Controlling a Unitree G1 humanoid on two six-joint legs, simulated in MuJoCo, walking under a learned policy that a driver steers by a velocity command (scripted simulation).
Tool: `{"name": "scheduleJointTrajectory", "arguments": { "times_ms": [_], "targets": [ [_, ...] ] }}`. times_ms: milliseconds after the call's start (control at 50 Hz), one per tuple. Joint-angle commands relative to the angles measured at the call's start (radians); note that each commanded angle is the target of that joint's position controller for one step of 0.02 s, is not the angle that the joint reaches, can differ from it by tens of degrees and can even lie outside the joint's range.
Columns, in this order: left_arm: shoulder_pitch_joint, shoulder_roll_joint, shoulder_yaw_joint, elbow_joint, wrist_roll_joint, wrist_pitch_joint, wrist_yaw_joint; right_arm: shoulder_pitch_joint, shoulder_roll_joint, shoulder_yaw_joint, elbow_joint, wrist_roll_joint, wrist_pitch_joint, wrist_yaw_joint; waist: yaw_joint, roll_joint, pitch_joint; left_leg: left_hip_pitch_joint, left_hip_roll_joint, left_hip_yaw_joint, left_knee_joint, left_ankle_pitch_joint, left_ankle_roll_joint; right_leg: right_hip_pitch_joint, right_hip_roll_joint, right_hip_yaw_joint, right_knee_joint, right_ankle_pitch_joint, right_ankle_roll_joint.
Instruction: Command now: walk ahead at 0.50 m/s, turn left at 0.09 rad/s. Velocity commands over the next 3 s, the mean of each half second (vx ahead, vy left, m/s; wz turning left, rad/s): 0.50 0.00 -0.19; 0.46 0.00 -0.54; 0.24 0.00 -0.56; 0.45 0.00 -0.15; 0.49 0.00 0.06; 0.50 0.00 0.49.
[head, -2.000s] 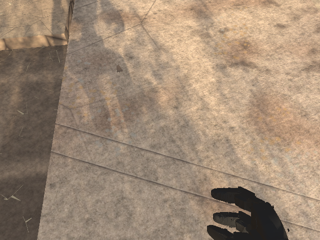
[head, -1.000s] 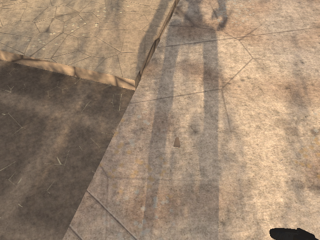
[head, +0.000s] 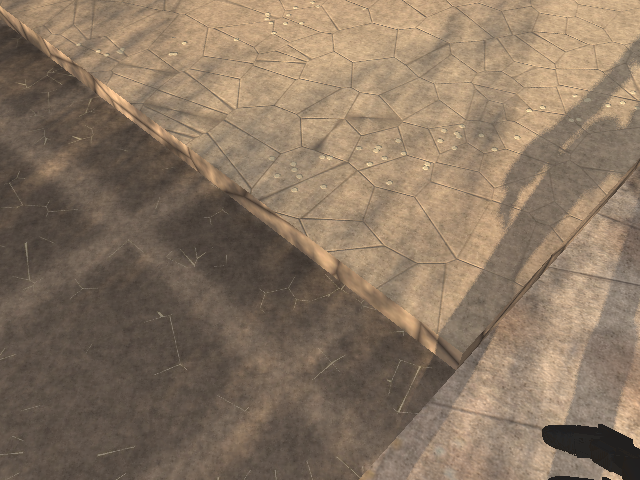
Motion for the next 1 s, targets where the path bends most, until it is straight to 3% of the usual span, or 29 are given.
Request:
{"name": "scheduleJointTrajectory", "arguments": {
  "times_ms": [20,40,60,80,100,120,140,160,200,240,360,460,480,520,540,560,580,600,620,640,660,680,700,740,780,860,920,980,1000],
  "targets": [
    [-0.056,0.141,0.021,-0.059,0.005,-0.006,0.008,0.222,-0.172,-0.076,-0.006,-0.010,-0.012,-0.013,-0.195,-0.072,-0.131,0.438,-0.007,0.004,-0.051,0.004,0.071,-0.155,-0.156,0.059,0.251,0.580,-0.122],
    [-0.045,0.063,-0.007,-0.096,0.035,-0.015,0.010,0.375,-0.260,-0.095,0.010,-0.030,-0.005,-0.026,-0.234,0.102,-0.273,0.739,0.233,-0.315,-0.060,-0.010,0.163,-0.419,-0.066,-0.013,0.612,0.280,-0.060],
    [0.015,0.032,-0.020,-0.107,0.025,-0.034,0.011,0.406,-0.291,-0.097,0.021,-0.022,-0.005,-0.017,-0.205,0.302,-0.345,0.863,0.360,-0.694,-0.196,-0.168,0.279,-0.679,0.036,0.063,0.842,-0.229,-0.038],
    [-0.040,0.127,0.004,-0.105,0.005,-0.041,0.006,0.373,-0.209,-0.075,0.021,-0.010,-0.008,-0.013,-0.217,0.181,-0.247,0.797,0.329,-0.648,-0.220,-0.264,0.253,-0.787,-0.025,0.118,0.941,-0.195,-0.042],
    [-0.103,0.140,0.008,-0.121,-0.001,-0.045,0.001,0.313,-0.176,-0.061,0.015,-0.005,-0.010,-0.011,-0.199,0.134,-0.144,0.680,0.290,-0.507,-0.232,-0.213,0.221,-0.805,-0.067,0.098,0.930,-0.097,-0.053],
    [-0.134,0.125,0.006,-0.118,0.010,-0.044,0.005,0.254,-0.155,-0.054,0.011,-0.013,-0.011,-0.008,-0.172,0.063,-0.094,0.567,0.245,-0.417,-0.256,-0.133,0.204,-0.767,-0.099,0.085,0.887,-0.018,-0.051],
    [-0.133,0.116,0.009,-0.116,0.019,-0.036,0.004,0.212,-0.131,-0.047,0.009,-0.019,-0.015,-0.005,-0.143,0.064,-0.057,0.482,0.219,-0.347,-0.288,-0.051,0.196,-0.726,-0.123,0.091,0.838,0.035,-0.044],
    [-0.114,0.101,0.009,-0.108,0.016,-0.023,0.002,0.188,-0.116,-0.043,0.012,-0.024,-0.021,-0.004,-0.117,0.077,-0.048,0.424,0.200,-0.293,-0.319,-0.005,0.188,-0.674,-0.137,0.096,0.819,0.070,-0.038],
    [-0.103,0.069,0.004,-0.101,0.011,0.000,0.004,0.183,-0.120,-0.048,0.033,-0.024,-0.039,-0.006,-0.097,0.074,-0.037,0.372,0.193,-0.206,-0.363,0.079,0.192,-0.650,-0.134,0.100,0.795,0.126,-0.023],
    [-0.149,0.062,0.005,-0.116,0.011,0.011,0.007,0.201,-0.132,-0.055,0.057,-0.032,-0.048,-0.014,-0.105,0.047,-0.007,0.367,0.194,-0.133,-0.388,0.132,0.187,-0.693,-0.122,0.130,0.732,0.204,-0.009],
    [-0.304,0.032,-0.005,-0.165,0.015,0.004,-0.016,0.234,-0.161,-0.062,0.108,-0.025,-0.045,-0.033,-0.157,0.026,0.044,0.412,0.180,0.044,-0.415,0.167,0.133,-0.677,-0.085,0.093,0.432,0.466,-0.018],
    [-0.422,0.026,-0.012,-0.239,0.013,0.002,-0.045,0.298,-0.187,-0.074,0.160,-0.009,-0.019,-0.040,-0.197,0.017,0.083,0.583,0.231,0.099,-0.349,0.256,0.110,-0.725,-0.069,0.035,0.311,0.365,-0.062],
    [-0.428,0.031,-0.010,-0.253,0.013,0.002,-0.051,0.296,-0.195,-0.077,0.164,-0.005,-0.011,-0.043,-0.190,0.027,0.080,0.611,0.238,0.111,-0.314,0.337,0.101,-0.716,-0.059,0.015,0.299,0.313,-0.077],
    [-0.387,0.059,0.004,-0.266,0.015,0.006,-0.057,0.275,-0.223,-0.085,0.159,-0.002,0.003,-0.053,-0.151,0.066,0.023,0.634,0.236,0.146,-0.185,0.687,0.075,-0.599,0.001,-0.053,0.294,0.205,-0.115],
    [-0.305,0.087,0.020,-0.254,0.015,0.010,-0.055,0.267,-0.236,-0.088,0.156,-0.002,0.012,-0.060,-0.103,0.084,-0.033,0.628,0.225,0.165,-0.059,0.843,0.061,-0.484,0.042,-0.081,0.289,0.169,-0.139],
    [-0.154,0.135,0.048,-0.219,0.013,0.010,-0.047,0.253,-0.234,-0.085,0.151,0.000,0.019,-0.066,-0.020,0.065,-0.113,0.553,0.189,0.194,0.144,0.853,0.031,-0.263,0.082,-0.082,0.220,0.227,-0.176],
    [0.010,0.220,0.080,-0.188,0.015,0.018,-0.026,0.268,-0.202,-0.069,0.130,-0.016,0.011,-0.072,0.043,-0.036,-0.218,0.303,0.146,0.195,0.445,0.547,-0.010,0.064,-0.040,0.127,0.210,0.279,-0.238],
    [-0.006,0.310,0.091,-0.195,0.007,0.010,-0.022,0.377,-0.050,-0.018,0.083,-0.047,-0.020,-0.049,-0.078,-0.289,-0.314,-0.164,-0.075,0.095,0.789,-0.447,-0.074,0.414,-0.297,0.696,0.135,0.148,-0.438],
    [0.041,0.221,0.069,-0.208,0.010,0.005,-0.018,0.269,-0.136,-0.030,0.082,-0.013,-0.060,-0.031,0.011,-0.177,-0.402,-0.274,-0.067,-0.104,0.880,-0.480,-0.055,0.462,-0.320,0.833,0.017,0.053,-0.444],
    [-0.002,0.179,0.056,-0.205,0.017,-0.001,-0.015,0.169,-0.176,-0.040,0.047,0.020,-0.079,-0.023,0.019,-0.136,-0.256,-0.337,-0.020,-0.102,0.856,-0.377,-0.035,0.358,-0.286,0.676,-0.005,0.120,-0.391],
    [-0.070,0.158,0.049,-0.216,0.014,-0.003,-0.013,0.147,-0.163,-0.034,0.042,0.009,-0.088,-0.028,-0.028,-0.046,-0.170,-0.302,0.024,-0.094,0.768,-0.295,-0.028,0.203,-0.245,0.563,-0.010,0.208,-0.357],
    [-0.135,0.130,0.040,-0.231,0.014,-0.001,-0.011,0.135,-0.168,-0.040,0.047,-0.018,-0.086,-0.035,-0.067,-0.016,-0.105,-0.240,0.050,-0.084,0.684,-0.259,-0.039,0.059,-0.211,0.482,-0.029,0.315,-0.337],
    [-0.169,0.112,0.032,-0.249,0.027,-0.001,-0.008,0.154,-0.174,-0.047,0.045,-0.027,-0.074,-0.037,-0.105,-0.038,-0.084,-0.169,0.067,-0.089,0.647,-0.235,-0.049,-0.037,-0.187,0.437,-0.054,0.391,-0.334],
    [-0.192,0.115,0.034,-0.257,0.026,-0.004,-0.002,0.179,-0.150,-0.045,0.047,-0.033,-0.051,-0.037,-0.137,-0.052,-0.063,-0.117,0.067,-0.069,0.574,-0.224,-0.077,-0.143,-0.163,0.385,-0.085,0.476,-0.341],
    [-0.179,0.142,0.040,-0.250,0.023,-0.005,0.009,0.147,-0.123,-0.035,0.036,-0.037,-0.037,-0.040,-0.136,-0.051,-0.039,-0.103,0.054,-0.045,0.467,-0.159,-0.105,-0.222,-0.134,0.320,-0.096,0.527,-0.331],
    [-0.129,0.160,0.047,-0.230,0.009,0.009,0.025,-0.010,-0.083,-0.016,0.006,-0.032,-0.039,-0.032,-0.073,-0.093,-0.021,-0.012,-0.009,-0.028,0.149,0.111,-0.120,-0.279,-0.059,0.254,-0.068,0.424,-0.259],
    [-0.084,0.153,0.046,-0.213,0.008,0.037,0.033,-0.047,-0.105,-0.022,-0.002,-0.021,-0.037,-0.023,-0.056,-0.122,-0.036,0.031,-0.064,-0.035,0.078,0.106,-0.117,-0.213,-0.081,0.320,0.034,0.503,-0.224],
    [-0.087,0.132,0.043,-0.228,0.007,0.064,0.046,-0.031,-0.130,-0.037,-0.007,-0.033,-0.044,-0.014,-0.076,-0.132,-0.064,0.090,-0.101,-0.051,-0.025,0.051,-0.077,-0.121,-0.071,0.418,0.176,0.531,-0.177],
    [-0.088,0.122,0.040,-0.237,-0.002,0.067,0.046,-0.019,-0.135,-0.047,-0.007,-0.047,-0.051,-0.015,-0.098,-0.094,-0.083,0.205,-0.109,-0.031,-0.125,0.111,-0.050,-0.131,-0.007,0.402,0.267,0.638,-0.135]
  ]
}}
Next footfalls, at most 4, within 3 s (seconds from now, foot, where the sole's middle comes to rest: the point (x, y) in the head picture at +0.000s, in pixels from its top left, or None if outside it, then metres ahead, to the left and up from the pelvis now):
0.02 left None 0.16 0.12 -0.77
0.58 right None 0.44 -0.14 -0.77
1.02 left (374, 363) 0.74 -0.01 -0.77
1.40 right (488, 436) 0.60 -0.26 -0.77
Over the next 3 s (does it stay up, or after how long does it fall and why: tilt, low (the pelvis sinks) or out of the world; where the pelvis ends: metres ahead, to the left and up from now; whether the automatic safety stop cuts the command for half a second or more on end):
stays up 1.23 -0.66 0.03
